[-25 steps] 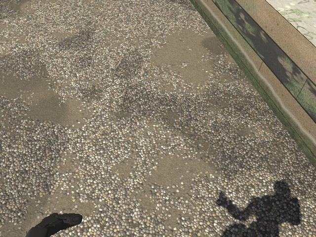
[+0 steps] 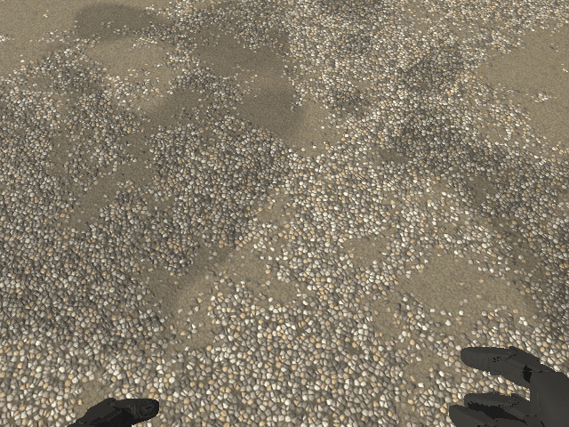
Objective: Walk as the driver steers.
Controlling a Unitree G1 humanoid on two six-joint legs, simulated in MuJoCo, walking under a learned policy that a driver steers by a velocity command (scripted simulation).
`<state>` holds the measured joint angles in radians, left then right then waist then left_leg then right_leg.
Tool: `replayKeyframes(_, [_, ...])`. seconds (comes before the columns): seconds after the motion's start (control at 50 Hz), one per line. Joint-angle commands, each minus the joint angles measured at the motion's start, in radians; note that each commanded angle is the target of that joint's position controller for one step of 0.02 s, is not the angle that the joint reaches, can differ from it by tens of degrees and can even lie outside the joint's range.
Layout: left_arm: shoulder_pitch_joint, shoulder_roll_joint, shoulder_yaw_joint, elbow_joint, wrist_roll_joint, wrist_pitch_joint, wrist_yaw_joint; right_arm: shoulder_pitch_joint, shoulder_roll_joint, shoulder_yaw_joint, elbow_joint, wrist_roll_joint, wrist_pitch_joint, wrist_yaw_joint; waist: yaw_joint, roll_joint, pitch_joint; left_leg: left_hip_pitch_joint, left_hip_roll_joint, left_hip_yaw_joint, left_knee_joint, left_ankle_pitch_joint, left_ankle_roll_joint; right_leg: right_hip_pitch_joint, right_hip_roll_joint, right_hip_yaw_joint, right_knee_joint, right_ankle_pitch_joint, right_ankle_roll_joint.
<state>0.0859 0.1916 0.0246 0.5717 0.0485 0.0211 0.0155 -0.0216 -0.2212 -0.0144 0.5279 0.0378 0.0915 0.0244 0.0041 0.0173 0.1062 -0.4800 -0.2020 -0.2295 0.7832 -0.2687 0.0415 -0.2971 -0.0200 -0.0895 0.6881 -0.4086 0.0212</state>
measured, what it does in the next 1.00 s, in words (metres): steps to the left: right foot, then left foot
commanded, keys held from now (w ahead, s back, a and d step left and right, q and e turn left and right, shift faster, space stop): w+q+shift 0.18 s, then w+e+shift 0.82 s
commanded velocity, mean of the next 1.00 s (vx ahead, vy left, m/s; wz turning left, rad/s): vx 0.99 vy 0.00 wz -0.19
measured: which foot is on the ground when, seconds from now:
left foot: down 0.00-0.58, up 0.60-0.76, down 0.78-1.00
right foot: down 0.00-0.16, up 0.18-0.60, down 0.62-0.80, up 0.82-1.00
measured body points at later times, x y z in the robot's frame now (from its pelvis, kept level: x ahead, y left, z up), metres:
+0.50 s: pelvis -0.01 +0.09 +0.01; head +0.00 +0.11 +0.46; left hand +0.13 +0.35 -0.09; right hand +0.23 -0.07 -0.06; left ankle +0.04 +0.10 -0.71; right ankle +0.07 -0.07 -0.64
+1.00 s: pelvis -0.03 +0.17 +0.00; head +0.00 +0.17 +0.45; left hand +0.29 +0.35 -0.02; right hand +0.05 -0.10 -0.10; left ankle -0.01 +0.28 -0.71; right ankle +0.02 +0.02 -0.64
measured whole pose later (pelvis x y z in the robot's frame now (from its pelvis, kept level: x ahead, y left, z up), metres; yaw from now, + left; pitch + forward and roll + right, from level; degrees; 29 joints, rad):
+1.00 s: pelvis -0.03 +0.17 +0.00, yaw -11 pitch +2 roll -1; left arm -0.05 0.28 0.07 0.49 0.01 0.05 -0.01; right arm 0.24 -0.23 0.00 0.62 -0.05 -0.03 -0.02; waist -0.03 0.00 0.02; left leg -0.38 0.06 0.07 0.74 -0.39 0.00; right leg -0.75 0.07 0.10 1.20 -0.25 0.00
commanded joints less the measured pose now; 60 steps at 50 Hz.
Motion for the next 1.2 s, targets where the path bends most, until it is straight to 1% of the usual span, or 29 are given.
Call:
replayKeyframes(0.02, [0.015, 0.159, 0.063, -0.057, 0.007, -0.017, 0.031, -0.206, -0.133, -0.048, -0.149, -0.031, -0.052, 0.024, 0.102, -0.212, -0.218, -0.288, 0.157, 0.088, 0.162, -0.053, -0.002, 0.333, -0.364, 0.279, -0.215, 0.277, -0.168])
replayKeyframes(0.12, [-0.047, 0.148, 0.049, -0.026, -0.031, -0.059, 0.018, -0.060, -0.054, -0.027, -0.124, -0.029, -0.035, 0.040, -0.009, -0.082, -0.142, 0.078, 0.226, 0.237, 0.014, 0.037, 0.032, 0.009, -0.261, 0.000, -0.205, 0.076, -0.041])
replayKeyframes(0.16, [-0.029, 0.094, 0.035, -0.048, -0.023, -0.024, 0.007, 0.111, -0.056, -0.033, -0.051, -0.009, -0.033, 0.029, -0.064, 0.106, -0.198, 0.224, 0.151, 0.207, -0.040, 0.143, 0.091, -0.079, -0.103, -0.126, 0.145, 0.094, 0.013])
replayKeyframes(0.18, [-0.160, 0.084, 0.029, -0.127, -0.028, -0.001, -0.002, 0.182, -0.135, -0.052, -0.042, 0.014, -0.024, 0.019, -0.159, 0.315, -0.186, 0.267, 0.185, -0.079, -0.195, 0.142, 0.170, -0.318, 0.042, -0.111, 0.400, -0.153, 0.061])
replayKeyframes(0.2, [-0.222, 0.070, 0.034, -0.177, -0.026, 0.000, 0.000, 0.147, -0.165, -0.044, -0.079, -0.004, -0.024, 0.008, -0.160, 0.289, -0.219, 0.329, 0.279, -0.323, -0.302, 0.030, 0.212, -0.509, 0.091, 0.051, 0.616, -0.213, 0.086])
replayKeyframes(0.24, [-0.154, 0.084, 0.034, -0.161, -0.039, -0.024, -0.002, 0.081, -0.135, -0.032, -0.111, -0.030, -0.017, -0.048, -0.111, 0.166, -0.323, 0.398, 0.369, -0.406, -0.359, -0.189, 0.177, -0.600, 0.056, 0.164, 0.793, -0.044, 0.100])
replayKeyframes(0.3, [-0.091, 0.040, 0.016, -0.130, -0.046, -0.004, 0.008, 0.025, -0.060, 0.005, -0.122, -0.051, -0.052, -0.081, -0.034, 0.073, -0.281, 0.193, 0.344, -0.286, -0.353, -0.177, -0.028, -0.482, 0.032, 0.224, 0.754, 0.113, 0.097])
replayKeyframes(0.38, [-0.020, 0.087, 0.040, -0.087, -0.071, 0.033, 0.005, 0.065, -0.098, 0.006, -0.105, -0.056, -0.097, -0.078, -0.025, 0.037, -0.219, 0.118, 0.357, -0.179, -0.394, -0.159, -0.107, -0.429, 0.145, 0.337, 0.657, 0.178, 0.087])
replayKeyframes(0.46, [0.040, 0.087, 0.040, -0.052, -0.069, 0.039, 0.001, 0.051, -0.092, 0.006, -0.126, -0.040, -0.109, -0.072, 0.009, 0.052, -0.193, 0.116, 0.340, -0.066, -0.451, -0.082, -0.201, -0.349, 0.151, 0.280, 0.494, 0.210, 0.057])
replayKeyframes(0.54, [0.163, 0.151, 0.046, -0.015, -0.057, 0.034, -0.012, -0.038, -0.127, -0.026, -0.152, -0.017, -0.092, -0.058, 0.051, 0.168, -0.164, 0.054, 0.242, 0.215, -0.633, 0.237, -0.372, 0.071, 0.125, -0.012, 0.113, 0.018, -0.031])
replayKeyframes(0.56, [0.243, 0.177, 0.051, 0.003, -0.048, 0.036, -0.010, -0.075, -0.137, -0.040, -0.146, -0.012, -0.077, -0.058, 0.077, 0.189, -0.139, 0.037, 0.191, 0.303, -0.611, 0.435, -0.422, 0.221, 0.120, -0.096, -0.007, -0.036, -0.077])
replayKeyframes(0.58, [0.484, 0.222, 0.075, 0.051, -0.050, 0.037, 0.002, -0.204, -0.172, -0.063, -0.154, -0.008, -0.053, -0.064, 0.230, 0.159, -0.137, -0.027, 0.081, 0.405, -0.270, 0.715, -0.492, 0.411, 0.064, -0.077, -0.206, -0.063, -0.224])
replayKeyframes(0.6, [0.421, 0.114, 0.061, 0.053, -0.078, 0.029, 0.009, -0.221, -0.117, -0.056, -0.106, 0.020, -0.018, -0.074, 0.306, -0.337, -0.091, -0.199, 0.019, 0.370, 0.664, 0.151, -0.346, 0.331, -0.082, 0.200, -0.246, 0.217, -0.367])
replayKeyframes(0.62, [-0.011, -0.078, -0.059, -0.082, -0.033, 0.028, 0.002, -0.067, 0.103, 0.026, -0.120, -0.070, -0.039, -0.080, -0.013, -0.316, -0.091, -0.421, 0.089, 0.164, 0.855, -0.248, -0.175, 0.062, -0.096, 0.366, 0.026, 0.421, -0.309])
replayKeyframes(0.64, [-0.186, 0.060, -0.006, -0.179, -0.039, -0.004, 0.017, -0.045, 0.029, 0.014, -0.220, -0.079, -0.054, -0.076, -0.062, -0.288, -0.209, -0.380, 0.147, 0.014, 0.760, -0.174, -0.148, -0.006, -0.209, 0.665, -0.156, 0.299, -0.358])
replayKeyframes(0.66, [-0.213, 0.192, 0.034, -0.189, -0.035, -0.022, 0.025, -0.049, -0.040, 0.002, -0.239, -0.074, -0.078, -0.077, -0.097, -0.181, -0.236, -0.271, 0.173, -0.002, 0.629, -0.098, -0.128, -0.114, -0.217, 0.780, -0.256, 0.111, -0.319])
replayKeyframes(0.68, [-0.223, 0.210, 0.044, -0.190, -0.040, -0.036, 0.022, -0.041, -0.080, -0.006, -0.220, -0.064, -0.093, -0.071, -0.102, -0.092, -0.259, -0.155, 0.182, 0.042, 0.548, -0.060, -0.138, -0.150, -0.181, 0.696, -0.254, 0.152, -0.291])
replayKeyframes(0.74, [-0.059, 0.189, 0.046, -0.123, -0.049, -0.043, -0.002, -0.044, -0.037, 0.013, -0.178, -0.029, -0.081, -0.055, 0.001, -0.128, -0.293, 0.133, 0.189, 0.207, -0.008, -0.177, -0.122, -0.077, -0.024, 0.425, -0.200, 0.390, -0.213])
replayKeyframes(0.78, [-0.034, 0.176, 0.058, -0.101, -0.073, -0.010, -0.008, 0.060, -0.012, 0.010, -0.125, -0.023, -0.070, -0.045, -0.031, -0.051, -0.269, 0.321, 0.140, 0.303, -0.188, -0.009, -0.117, -0.129, 0.026, 0.430, -0.135, 0.176, -0.184])
replayKeyframes(0.8, [-0.052, 0.110, 0.045, -0.119, -0.076, -0.008, -0.011, 0.146, -0.023, 0.010, -0.096, -0.048, -0.078, -0.040, -0.061, 0.110, -0.253, 0.441, 0.238, 0.176, -0.171, 0.045, -0.085, -0.305, 0.106, 0.369, 0.067, -0.029, -0.131])
replayKeyframes(0.82, [-0.161, 0.093, 0.036, -0.191, -0.094, -0.013, -0.008, 0.189, -0.189, -0.033, -0.063, -0.075, -0.081, -0.035, -0.135, 0.445, -0.201, 0.489, 0.454, -0.152, -0.320, -0.114, -0.019, -0.630, 0.183, 0.250, 0.228, -0.147, -0.079])
replayKeyframes(0.84, [-0.233, 0.128, 0.051, -0.209, -0.066, -0.024, -0.001, 0.230, -0.229, -0.057, -0.059, -0.090, -0.095, -0.043, -0.143, 0.270, -0.179, 0.458, 0.554, -0.347, -0.379, -0.156, 0.021, -0.712, 0.134, 0.308, 0.365, -0.071, -0.068])
replayKeyframes(0.86, [-0.246, 0.133, 0.056, -0.194, -0.055, -0.031, -0.001, 0.196, -0.187, -0.040, -0.064, -0.097, -0.110, -0.054, -0.100, 0.117, -0.170, 0.415, 0.574, -0.365, -0.376, -0.185, 0.043, -0.717, 0.120, 0.333, 0.435, 0.006, -0.062])
replayKeyframes(0.88, [-0.214, 0.120, 0.052, -0.171, -0.051, -0.030, -0.004, 0.146, -0.152, -0.025, -0.060, -0.099, -0.119, -0.058, -0.048, 0.090, -0.163, 0.371, 0.562, -0.291, -0.350, -0.149, 0.040, -0.692, 0.097, 0.319, 0.467, 0.055, -0.055])
replayKeyframes(0.96, [-0.173, 0.092, 0.036, -0.150, -0.040, 0.018, -0.027, 0.112, -0.090, 0.001, -0.015, -0.093, -0.144, -0.046, 0.005, 0.127, -0.163, 0.183, 0.488, -0.022, -0.334, -0.051, 0.038, -0.547, 0.062, 0.219, 0.579, 0.167, -0.019])
replayKeyframes(1.06, [-0.251, 0.071, 0.006, -0.179, -0.054, 0.041, -0.040, 0.231, -0.151, -0.032, 0.050, -0.083, -0.164, -0.042, -0.051, 0.087, -0.148, 0.159, 0.487, 0.202, -0.318, 0.069, 0.036, -0.368, -0.012, 0.069, 0.312, 0.182, -0.022])
replayKeyframes(1.14, [-0.232, 0.102, 0.017, -0.186, -0.078, 0.039, -0.063, 0.236, -0.207, -0.062, 0.065, -0.068, -0.146, -0.061, -0.052, 0.114, -0.158, 0.180, 0.533, 0.273, -0.303, 0.098, 0.023, -0.145, -0.020, -0.021, 0.098, 0.105, -0.074])
replayKeyframes(1.18, [0.065, 0.127, 0.039, -0.073, -0.060, 0.016, -0.050, 0.251, -0.173, -0.054, 0.064, -0.063, -0.119, -0.059, 0.061, -0.030, -0.307, 0.088, 0.424, 0.418, 0.169, 0.409, -0.034, 0.196, 0.082, 0.022, 0.064, 0.111, -0.125])
replayKeyframes(1.2, [0.137, 0.259, 0.072, -0.050, -0.073, 0.024, -0.041, 0.128, -0.140, -0.046, -0.047, -0.058, -0.108, -0.054, 0.124, -0.320, -0.318, -0.326, 0.250, 0.411, 0.501, -0.034, -0.131, 0.418, -0.062, 0.390, -0.026, 0.298, -0.265])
